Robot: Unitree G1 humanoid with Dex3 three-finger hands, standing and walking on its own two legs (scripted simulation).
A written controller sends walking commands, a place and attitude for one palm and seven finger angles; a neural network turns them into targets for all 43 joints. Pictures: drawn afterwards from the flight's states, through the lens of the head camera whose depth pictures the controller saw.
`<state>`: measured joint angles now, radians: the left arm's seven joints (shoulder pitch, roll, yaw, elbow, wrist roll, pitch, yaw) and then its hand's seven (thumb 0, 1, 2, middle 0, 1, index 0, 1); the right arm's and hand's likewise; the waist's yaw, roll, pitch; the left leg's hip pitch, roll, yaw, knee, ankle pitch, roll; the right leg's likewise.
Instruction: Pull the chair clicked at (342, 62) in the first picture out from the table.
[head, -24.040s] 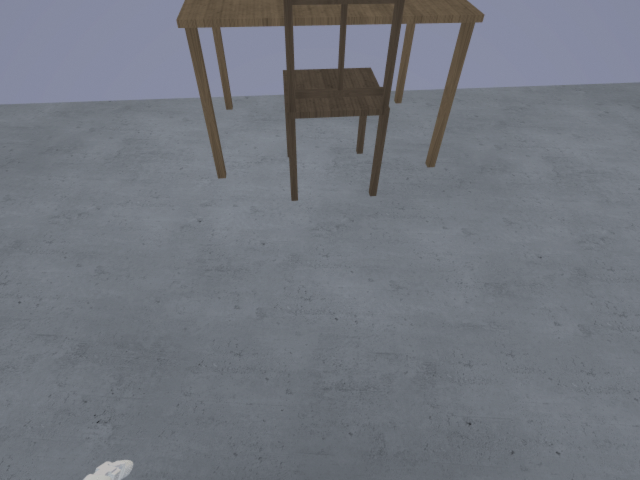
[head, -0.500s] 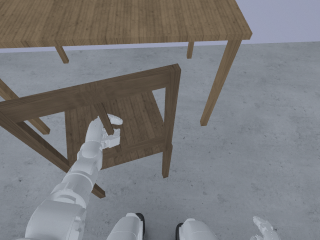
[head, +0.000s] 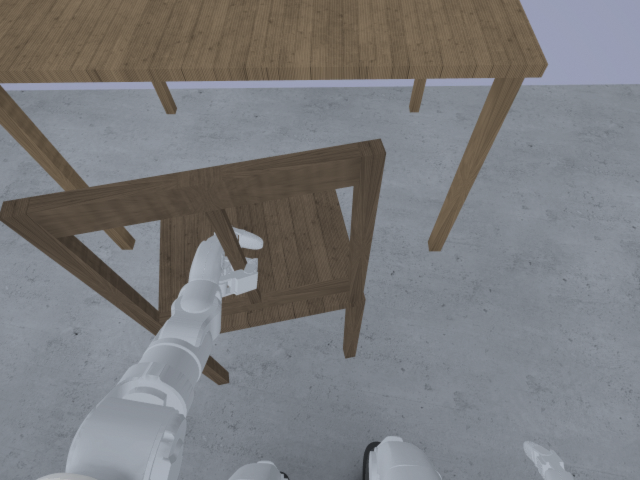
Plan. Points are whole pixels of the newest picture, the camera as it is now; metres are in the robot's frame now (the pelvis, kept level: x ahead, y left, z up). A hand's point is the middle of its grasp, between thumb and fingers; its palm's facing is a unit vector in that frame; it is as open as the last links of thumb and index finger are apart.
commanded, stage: step backward, pulling the chair out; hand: left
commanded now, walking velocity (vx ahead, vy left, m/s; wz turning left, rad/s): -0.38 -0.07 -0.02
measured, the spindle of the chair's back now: (238, 261) +0.41 +0.12 -0.06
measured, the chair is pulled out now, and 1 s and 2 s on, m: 0.22 0.29 0.39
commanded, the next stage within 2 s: none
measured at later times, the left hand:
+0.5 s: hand (247, 301) +0.34 +0.10 -0.05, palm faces -0.02 -0.98 -0.19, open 5.2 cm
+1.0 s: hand (242, 323) +0.31 +0.11 -0.04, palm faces -0.04 -0.98 -0.18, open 5.2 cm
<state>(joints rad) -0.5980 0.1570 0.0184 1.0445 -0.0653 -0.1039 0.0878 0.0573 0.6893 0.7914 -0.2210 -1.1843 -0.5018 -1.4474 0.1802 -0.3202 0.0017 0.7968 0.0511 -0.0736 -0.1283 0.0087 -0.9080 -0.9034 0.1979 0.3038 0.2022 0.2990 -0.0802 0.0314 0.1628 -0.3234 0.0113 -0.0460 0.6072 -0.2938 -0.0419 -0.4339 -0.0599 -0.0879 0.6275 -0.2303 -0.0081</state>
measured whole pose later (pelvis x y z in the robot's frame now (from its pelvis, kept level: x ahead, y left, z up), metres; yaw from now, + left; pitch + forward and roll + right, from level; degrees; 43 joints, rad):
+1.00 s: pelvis -0.09 +0.01 +0.00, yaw +3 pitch +1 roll +2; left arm -0.69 0.14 0.00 1.03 -0.08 -0.06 0.11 0.06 0.71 0.79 -0.20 -1.18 -0.50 -1.45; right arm 0.14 -0.28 0.01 0.74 0.07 0.01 -0.12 0.01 -0.91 -0.90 0.20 0.30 0.20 0.30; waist -0.09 0.01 0.23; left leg -0.31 0.03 0.05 0.63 -0.32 -0.04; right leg -0.49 -0.12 -0.10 0.57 -0.09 0.00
